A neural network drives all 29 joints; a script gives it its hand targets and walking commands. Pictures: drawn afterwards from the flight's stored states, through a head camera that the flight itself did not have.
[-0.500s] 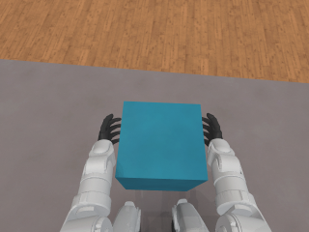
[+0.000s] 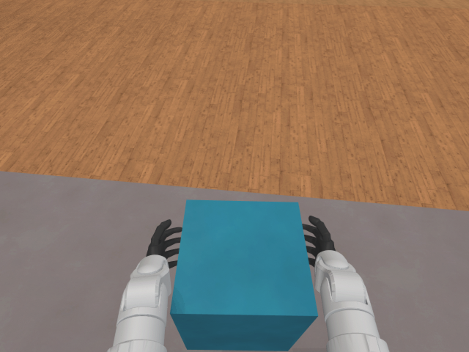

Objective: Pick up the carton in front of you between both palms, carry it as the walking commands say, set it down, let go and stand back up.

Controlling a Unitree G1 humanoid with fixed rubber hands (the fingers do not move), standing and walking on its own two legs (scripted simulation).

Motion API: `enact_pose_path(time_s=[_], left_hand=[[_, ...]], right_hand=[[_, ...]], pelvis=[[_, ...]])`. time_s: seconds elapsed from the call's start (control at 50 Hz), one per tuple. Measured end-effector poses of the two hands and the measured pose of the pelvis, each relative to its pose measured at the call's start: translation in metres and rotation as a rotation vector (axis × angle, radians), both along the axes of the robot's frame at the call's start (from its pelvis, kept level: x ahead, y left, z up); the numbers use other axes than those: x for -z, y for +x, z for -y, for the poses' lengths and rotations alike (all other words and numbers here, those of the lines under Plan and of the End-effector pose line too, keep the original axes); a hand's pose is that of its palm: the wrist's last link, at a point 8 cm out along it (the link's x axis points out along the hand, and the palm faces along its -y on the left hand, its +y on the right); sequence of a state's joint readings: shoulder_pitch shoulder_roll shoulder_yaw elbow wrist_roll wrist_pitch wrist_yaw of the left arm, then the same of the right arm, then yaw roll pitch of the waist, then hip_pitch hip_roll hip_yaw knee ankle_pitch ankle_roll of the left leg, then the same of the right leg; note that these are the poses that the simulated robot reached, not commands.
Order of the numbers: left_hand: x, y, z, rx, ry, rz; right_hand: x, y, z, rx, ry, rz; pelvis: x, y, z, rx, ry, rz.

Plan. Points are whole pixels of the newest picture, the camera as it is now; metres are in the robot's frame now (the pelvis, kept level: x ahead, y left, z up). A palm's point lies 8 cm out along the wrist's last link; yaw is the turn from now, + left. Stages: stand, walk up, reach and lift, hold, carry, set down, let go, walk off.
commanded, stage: reach and lift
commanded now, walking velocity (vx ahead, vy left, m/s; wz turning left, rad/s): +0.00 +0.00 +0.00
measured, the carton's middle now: (239, 279) +0.29 +0.00 -0.06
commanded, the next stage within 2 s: hold in 1.02 s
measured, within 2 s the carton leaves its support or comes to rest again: neither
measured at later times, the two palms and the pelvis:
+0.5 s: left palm (155, 257) +0.29 +0.15 +0.04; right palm (327, 252) +0.29 -0.15 +0.04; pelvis -0.01 +0.00 +0.01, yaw +0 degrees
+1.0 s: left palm (154, 252) +0.29 +0.15 +0.05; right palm (327, 248) +0.29 -0.15 +0.05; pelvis +0.01 +0.00 +0.01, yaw +0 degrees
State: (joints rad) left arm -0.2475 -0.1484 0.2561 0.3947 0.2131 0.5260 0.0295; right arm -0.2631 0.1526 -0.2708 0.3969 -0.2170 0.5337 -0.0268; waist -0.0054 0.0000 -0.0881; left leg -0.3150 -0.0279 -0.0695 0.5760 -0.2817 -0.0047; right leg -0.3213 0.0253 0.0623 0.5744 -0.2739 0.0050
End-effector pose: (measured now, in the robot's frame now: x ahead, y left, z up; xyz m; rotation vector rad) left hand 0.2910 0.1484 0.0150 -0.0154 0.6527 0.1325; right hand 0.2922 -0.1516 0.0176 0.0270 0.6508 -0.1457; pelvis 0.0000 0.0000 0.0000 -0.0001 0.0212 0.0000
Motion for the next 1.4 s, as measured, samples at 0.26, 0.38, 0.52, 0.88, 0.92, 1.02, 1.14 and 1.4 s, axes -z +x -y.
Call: enact_pose_path(time_s=[0.26,0.38,0.52,0.88,0.92,1.02,1.14,1.4], left_hand=[[-0.014,-0.009,0.0,0.009,0.011,-0.036],[-0.017,-0.006,0.0,0.01,0.009,-0.024],[-0.021,-0.003,0.0,0.008,0.008,-0.018],[-0.028,0.001,0.0,0.035,0.041,-0.027],[-0.029,0.001,0.0,0.035,0.042,-0.027],[-0.031,-0.001,0.0,0.034,0.042,-0.026],[-0.042,-0.006,0.0,0.033,0.042,0.002],[-0.044,-0.016,0.0,0.026,0.028,-0.019]], right_hand=[[-0.013,-0.009,0.0,-0.011,-0.01,-0.034],[-0.016,-0.007,0.001,-0.01,-0.012,-0.022],[-0.021,-0.003,0.0,-0.011,-0.011,-0.015],[-0.028,0.001,0.0,-0.032,-0.044,-0.025],[-0.028,0.0,0.0,-0.033,-0.045,-0.025],[-0.031,-0.001,0.0,-0.033,-0.045,-0.024],[-0.041,-0.006,0.0,-0.032,-0.046,0.004],[-0.043,-0.016,0.0,-0.023,-0.031,-0.015]], pelvis=[[-0.005,-0.016,0.0,0.0,0.001,0.1],[-0.006,-0.019,0.0,0.002,0.001,0.101],[-0.009,-0.013,0.001,0.004,0.001,0.103],[-0.014,0.005,0.0,0.004,0.0,0.114],[-0.014,0.005,0.0,0.004,0.0,0.116],[-0.014,0.005,0.0,0.004,0.0,0.123],[-0.015,0.004,0.0,0.003,0.0,0.134],[-0.013,-0.009,0.0,0.004,0.001,0.166]])
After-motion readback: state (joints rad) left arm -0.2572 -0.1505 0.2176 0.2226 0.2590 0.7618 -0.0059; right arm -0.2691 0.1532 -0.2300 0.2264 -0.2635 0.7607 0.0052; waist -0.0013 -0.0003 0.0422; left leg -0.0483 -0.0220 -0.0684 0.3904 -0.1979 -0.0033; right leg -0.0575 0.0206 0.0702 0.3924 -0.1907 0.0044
